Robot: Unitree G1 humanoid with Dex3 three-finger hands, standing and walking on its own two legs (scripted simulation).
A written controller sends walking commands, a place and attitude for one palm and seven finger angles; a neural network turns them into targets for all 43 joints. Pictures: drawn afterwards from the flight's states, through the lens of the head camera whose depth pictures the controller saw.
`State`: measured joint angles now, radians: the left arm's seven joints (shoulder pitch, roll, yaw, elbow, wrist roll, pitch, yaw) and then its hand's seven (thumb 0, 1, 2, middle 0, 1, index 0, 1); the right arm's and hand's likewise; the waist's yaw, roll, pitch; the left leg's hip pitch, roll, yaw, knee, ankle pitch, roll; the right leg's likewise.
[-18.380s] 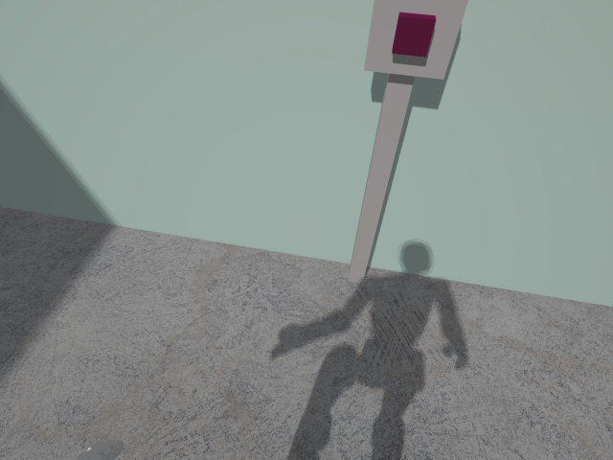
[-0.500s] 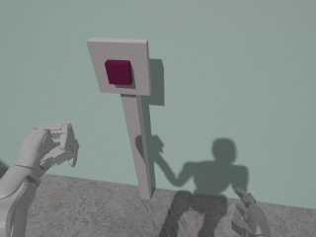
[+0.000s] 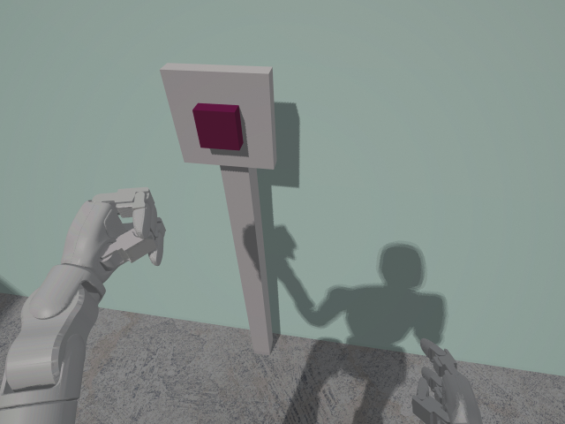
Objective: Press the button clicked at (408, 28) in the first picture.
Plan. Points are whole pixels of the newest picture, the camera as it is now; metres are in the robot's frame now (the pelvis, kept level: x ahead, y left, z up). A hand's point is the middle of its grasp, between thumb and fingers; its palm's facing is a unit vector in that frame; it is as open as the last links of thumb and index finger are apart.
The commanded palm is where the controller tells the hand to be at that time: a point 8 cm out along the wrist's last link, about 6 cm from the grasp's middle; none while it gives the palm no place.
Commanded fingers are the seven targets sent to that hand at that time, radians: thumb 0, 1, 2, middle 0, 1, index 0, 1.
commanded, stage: aim a knuckle at the button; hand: left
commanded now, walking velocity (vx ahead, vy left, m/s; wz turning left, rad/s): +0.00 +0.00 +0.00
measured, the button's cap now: (219, 126) +0.53 +0.17 +0.19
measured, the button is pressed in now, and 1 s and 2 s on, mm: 0 0 0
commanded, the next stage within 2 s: none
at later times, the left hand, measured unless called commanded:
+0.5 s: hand (195, 206) +0.35 +0.17 +0.17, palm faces -0.04 -1.00 -0.04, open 3.1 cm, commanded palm +0.33 +0.22 +0.17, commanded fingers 0.00 0.90 0.90 -1.30 -1.50 -1.30 -1.50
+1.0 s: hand (221, 172) +0.42 +0.15 +0.17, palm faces -0.04 -1.00 -0.02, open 3.1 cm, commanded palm +0.40 +0.20 +0.16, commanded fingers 0.00 0.90 0.90 -1.30 -1.50 -1.30 -1.50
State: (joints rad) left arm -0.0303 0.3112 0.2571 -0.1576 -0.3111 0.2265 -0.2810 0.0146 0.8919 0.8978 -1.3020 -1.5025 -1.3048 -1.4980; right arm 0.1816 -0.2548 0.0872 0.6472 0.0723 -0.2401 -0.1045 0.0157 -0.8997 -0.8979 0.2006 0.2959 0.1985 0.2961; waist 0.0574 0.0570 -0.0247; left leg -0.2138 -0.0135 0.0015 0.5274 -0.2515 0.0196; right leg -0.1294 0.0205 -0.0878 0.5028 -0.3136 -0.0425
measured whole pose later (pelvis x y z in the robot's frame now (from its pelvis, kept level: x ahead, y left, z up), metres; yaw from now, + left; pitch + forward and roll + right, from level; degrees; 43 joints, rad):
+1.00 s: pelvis +0.01 -0.01 +0.00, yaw -2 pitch +1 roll +0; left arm -0.58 0.31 0.22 0.56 -0.20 0.09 -0.16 0.01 0.89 0.90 -1.30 -1.50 -1.30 -1.50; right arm 0.26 -0.26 0.05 0.68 0.07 -0.07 -0.08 0.01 -0.90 -0.90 0.20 0.30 0.20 0.30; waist -0.03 0.03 -0.04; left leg -0.27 0.00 0.03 0.50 -0.25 0.01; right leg -0.21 0.03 -0.06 0.49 -0.31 -0.05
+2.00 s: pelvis +0.01 +0.00 +0.00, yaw -2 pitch +1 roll +0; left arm -0.62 0.30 0.20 0.62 -0.19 0.05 -0.16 0.01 0.89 0.90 -1.30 -1.50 -1.30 -1.50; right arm 0.25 -0.26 0.05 0.66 0.07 -0.06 -0.08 0.01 -0.90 -0.90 0.20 0.30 0.20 0.30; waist -0.02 0.03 -0.04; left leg -0.29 0.00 0.03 0.52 -0.25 0.02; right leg -0.22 0.03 -0.06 0.50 -0.30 -0.04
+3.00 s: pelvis +0.01 +0.01 +0.00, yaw -3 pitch +4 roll +0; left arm -0.73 0.34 0.25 0.81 -0.16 -0.04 -0.15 0.01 0.90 0.90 -1.30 -1.50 -1.30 -1.50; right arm 0.34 -0.27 0.03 0.68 0.05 -0.05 -0.06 0.01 -0.90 -0.90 0.20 0.30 0.20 0.30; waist -0.06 0.03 -0.05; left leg -0.35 0.00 0.04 0.55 -0.27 0.03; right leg -0.28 0.03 -0.04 0.53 -0.31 -0.04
